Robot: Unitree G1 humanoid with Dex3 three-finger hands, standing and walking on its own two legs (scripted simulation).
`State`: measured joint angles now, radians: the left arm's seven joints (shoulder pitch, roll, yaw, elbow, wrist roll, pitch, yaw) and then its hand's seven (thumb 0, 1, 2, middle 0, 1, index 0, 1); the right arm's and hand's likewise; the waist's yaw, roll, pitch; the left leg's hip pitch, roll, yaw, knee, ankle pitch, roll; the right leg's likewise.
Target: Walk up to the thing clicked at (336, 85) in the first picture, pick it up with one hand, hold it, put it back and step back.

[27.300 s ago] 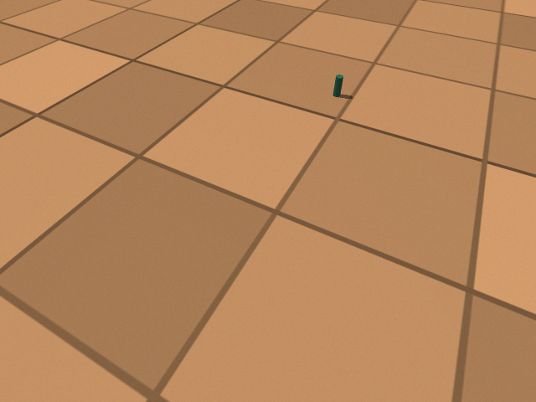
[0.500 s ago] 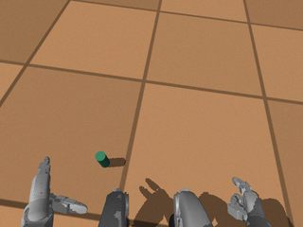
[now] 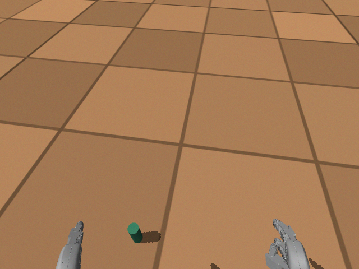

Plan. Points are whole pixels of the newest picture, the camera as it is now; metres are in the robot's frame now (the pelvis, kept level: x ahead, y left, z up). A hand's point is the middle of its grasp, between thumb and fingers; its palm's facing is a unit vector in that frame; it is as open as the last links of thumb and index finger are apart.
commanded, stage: home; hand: left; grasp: from the side
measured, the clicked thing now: (135, 233) +0.41 +0.23 -0.64
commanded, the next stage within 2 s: stand in 1.50 s
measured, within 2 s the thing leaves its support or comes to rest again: neither
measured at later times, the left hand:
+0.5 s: hand out of the picture +0.16 +0.17 -0.05, palm faces +0.10 -0.95 -0.30, open 17.6 cm
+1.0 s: hand out of the picture +0.16 +0.17 -0.05, palm faces +0.11 -0.95 -0.29, open 17.5 cm
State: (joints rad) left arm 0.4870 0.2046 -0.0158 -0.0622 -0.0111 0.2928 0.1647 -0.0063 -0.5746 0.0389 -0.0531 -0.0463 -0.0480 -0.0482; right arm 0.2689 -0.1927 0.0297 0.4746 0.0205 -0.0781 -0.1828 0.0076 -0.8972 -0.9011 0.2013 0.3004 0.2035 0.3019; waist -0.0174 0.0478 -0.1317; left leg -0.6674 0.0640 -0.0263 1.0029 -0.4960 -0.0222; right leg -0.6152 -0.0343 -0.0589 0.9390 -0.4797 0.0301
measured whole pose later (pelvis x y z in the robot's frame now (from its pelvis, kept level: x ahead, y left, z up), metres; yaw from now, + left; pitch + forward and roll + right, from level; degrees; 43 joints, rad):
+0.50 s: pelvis -0.01 -0.01 +0.01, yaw +0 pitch +7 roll -2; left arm 0.45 0.20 -0.01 0.00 -0.01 0.28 0.14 -0.01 -0.58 0.04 -0.05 -0.05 -0.05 -0.05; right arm 0.28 -0.20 0.03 0.51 0.02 -0.11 -0.18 0.01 -0.90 -0.90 0.20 0.30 0.20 0.30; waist -0.02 0.04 -0.10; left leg -0.63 0.07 -0.03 0.96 -0.46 -0.04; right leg -0.59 -0.03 -0.06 0.91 -0.46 0.01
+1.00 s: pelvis -0.01 -0.01 +0.01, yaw +0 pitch +7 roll -2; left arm 0.45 0.19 -0.01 0.00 -0.01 0.28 0.13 -0.01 -0.55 0.05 -0.05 -0.05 -0.05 -0.05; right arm 0.26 -0.20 0.02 0.52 0.02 -0.12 -0.18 0.01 -0.90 -0.90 0.20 0.30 0.20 0.30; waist -0.01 0.04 -0.09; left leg -0.62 0.07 -0.03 0.95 -0.45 -0.04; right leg -0.58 -0.03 -0.06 0.91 -0.45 0.01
